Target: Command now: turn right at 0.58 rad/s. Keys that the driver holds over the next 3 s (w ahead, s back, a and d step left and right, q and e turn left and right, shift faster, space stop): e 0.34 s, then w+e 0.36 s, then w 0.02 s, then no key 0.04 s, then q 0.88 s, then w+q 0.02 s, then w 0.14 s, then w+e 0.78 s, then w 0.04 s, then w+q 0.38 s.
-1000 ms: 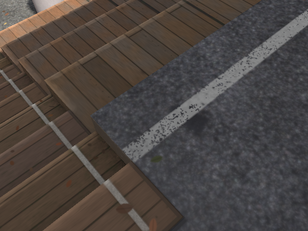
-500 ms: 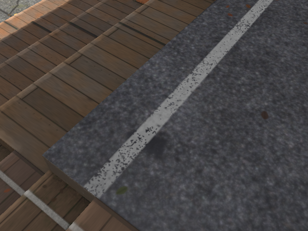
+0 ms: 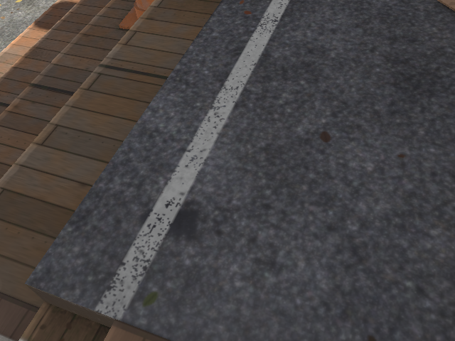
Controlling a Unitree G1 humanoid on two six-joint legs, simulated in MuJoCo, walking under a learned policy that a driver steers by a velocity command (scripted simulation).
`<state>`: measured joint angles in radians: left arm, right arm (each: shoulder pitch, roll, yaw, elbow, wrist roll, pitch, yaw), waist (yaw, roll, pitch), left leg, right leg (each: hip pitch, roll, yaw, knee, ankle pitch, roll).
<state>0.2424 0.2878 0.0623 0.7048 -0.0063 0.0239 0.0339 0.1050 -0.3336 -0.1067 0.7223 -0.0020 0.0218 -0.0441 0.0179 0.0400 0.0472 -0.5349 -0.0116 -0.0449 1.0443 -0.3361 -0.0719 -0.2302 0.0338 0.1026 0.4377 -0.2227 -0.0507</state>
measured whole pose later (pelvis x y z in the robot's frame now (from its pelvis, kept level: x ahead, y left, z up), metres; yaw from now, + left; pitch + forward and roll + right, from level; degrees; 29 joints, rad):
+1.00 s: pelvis +0.11 -0.12 +0.00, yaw -26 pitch +1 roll +1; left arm 0.26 0.25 0.03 0.69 0.02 -0.04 0.02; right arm 0.20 -0.31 -0.06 0.75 0.01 -0.03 0.02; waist 0.01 0.05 0.05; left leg -0.63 0.06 -0.01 0.91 -0.11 -0.05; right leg -0.06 0.05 -0.08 0.29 -0.25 -0.08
